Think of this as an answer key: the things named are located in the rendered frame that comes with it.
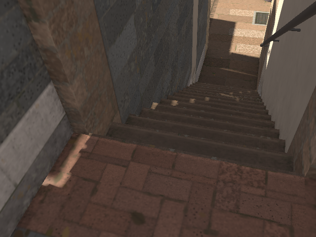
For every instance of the stairs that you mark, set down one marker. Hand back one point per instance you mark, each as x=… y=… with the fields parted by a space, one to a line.
x=204 y=147

